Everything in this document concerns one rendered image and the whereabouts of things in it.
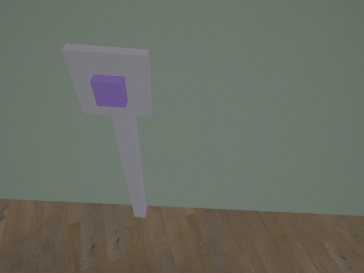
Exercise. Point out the panel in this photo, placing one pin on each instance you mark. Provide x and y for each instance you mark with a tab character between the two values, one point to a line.
84	61

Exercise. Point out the button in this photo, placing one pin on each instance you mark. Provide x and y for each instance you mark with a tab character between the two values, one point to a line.
109	90

